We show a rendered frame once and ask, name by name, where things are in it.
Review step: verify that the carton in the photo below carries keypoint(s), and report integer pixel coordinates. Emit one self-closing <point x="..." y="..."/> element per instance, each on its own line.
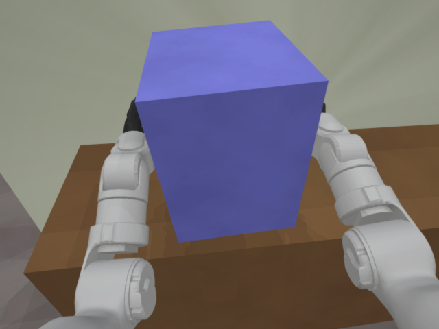
<point x="230" y="114"/>

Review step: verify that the robot left upper arm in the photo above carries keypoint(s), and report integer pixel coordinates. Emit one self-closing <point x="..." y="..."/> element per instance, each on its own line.
<point x="112" y="294"/>

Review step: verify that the robot right forearm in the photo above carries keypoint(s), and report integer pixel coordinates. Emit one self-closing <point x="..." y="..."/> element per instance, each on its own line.
<point x="361" y="196"/>

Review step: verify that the robot left forearm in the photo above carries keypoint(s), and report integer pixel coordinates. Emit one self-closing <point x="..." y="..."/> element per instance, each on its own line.
<point x="122" y="201"/>

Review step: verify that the robot right upper arm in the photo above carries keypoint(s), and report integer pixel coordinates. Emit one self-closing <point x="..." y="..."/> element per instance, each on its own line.
<point x="392" y="260"/>

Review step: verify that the pedestal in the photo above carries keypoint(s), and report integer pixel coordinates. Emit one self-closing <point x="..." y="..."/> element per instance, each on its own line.
<point x="292" y="278"/>

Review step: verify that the robot left hand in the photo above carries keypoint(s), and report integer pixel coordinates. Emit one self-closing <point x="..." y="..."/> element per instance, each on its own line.
<point x="133" y="122"/>

